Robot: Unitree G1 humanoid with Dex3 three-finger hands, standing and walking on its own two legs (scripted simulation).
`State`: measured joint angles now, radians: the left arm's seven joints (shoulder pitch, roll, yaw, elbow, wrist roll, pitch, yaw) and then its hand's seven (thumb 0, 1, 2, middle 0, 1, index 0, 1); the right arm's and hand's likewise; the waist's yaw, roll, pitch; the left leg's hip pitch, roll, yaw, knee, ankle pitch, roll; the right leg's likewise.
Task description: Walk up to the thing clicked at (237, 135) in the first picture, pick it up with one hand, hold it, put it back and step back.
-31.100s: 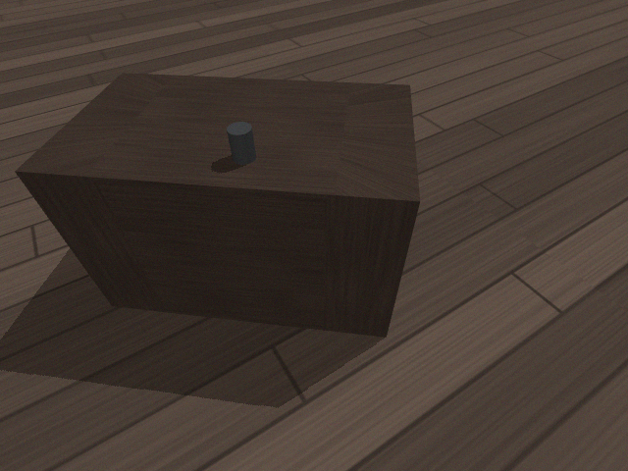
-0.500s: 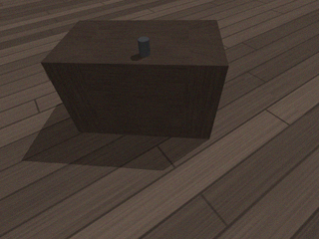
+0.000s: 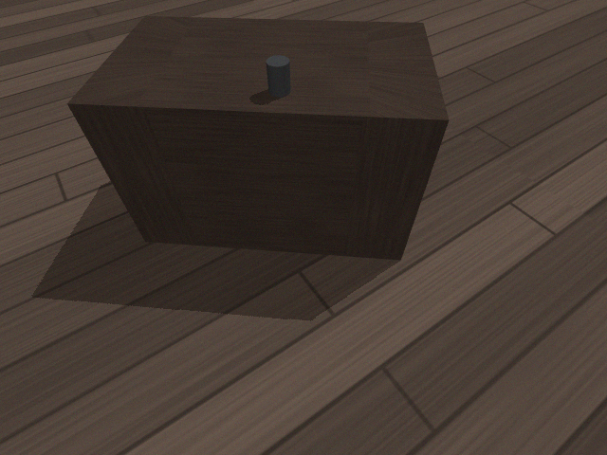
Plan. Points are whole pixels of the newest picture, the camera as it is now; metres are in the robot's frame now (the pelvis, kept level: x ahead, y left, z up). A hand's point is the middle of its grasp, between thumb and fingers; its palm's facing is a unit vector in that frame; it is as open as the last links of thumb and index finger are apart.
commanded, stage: step back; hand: left
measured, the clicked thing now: (278, 76) +1.06 +0.12 -0.06
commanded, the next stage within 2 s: stand in 0.48 s
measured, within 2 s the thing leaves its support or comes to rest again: neither
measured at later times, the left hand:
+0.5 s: hand out of the picture +0.12 +0.26 -0.13, palm faces -0.06 -0.93 -0.37, open 7.4 cm
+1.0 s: hand out of the picture +0.10 +0.25 -0.13, palm faces -0.08 -0.94 -0.34, open 7.4 cm
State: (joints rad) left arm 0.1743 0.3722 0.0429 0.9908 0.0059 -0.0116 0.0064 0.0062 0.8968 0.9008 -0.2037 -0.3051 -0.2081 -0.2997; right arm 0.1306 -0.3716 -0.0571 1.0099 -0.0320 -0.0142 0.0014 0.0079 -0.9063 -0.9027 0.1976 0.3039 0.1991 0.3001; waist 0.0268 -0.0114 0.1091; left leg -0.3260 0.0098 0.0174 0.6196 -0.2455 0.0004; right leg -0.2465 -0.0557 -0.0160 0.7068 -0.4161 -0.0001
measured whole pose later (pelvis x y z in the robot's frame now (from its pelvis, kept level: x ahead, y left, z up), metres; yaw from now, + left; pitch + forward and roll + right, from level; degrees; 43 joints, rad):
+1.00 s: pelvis +0.00 +0.01 +0.02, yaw -3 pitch -3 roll +0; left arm 0.11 0.35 0.01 1.13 0.01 -0.02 -0.01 0.01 0.90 0.90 -0.20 -0.30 -0.21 -0.30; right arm 0.11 -0.34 -0.02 1.15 -0.02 -0.01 0.02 0.01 -0.91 -0.90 0.20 0.30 0.20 0.30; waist -0.02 0.00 0.05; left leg -0.16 0.03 0.06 0.33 -0.12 0.00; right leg -0.08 -0.03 0.02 0.33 -0.21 0.03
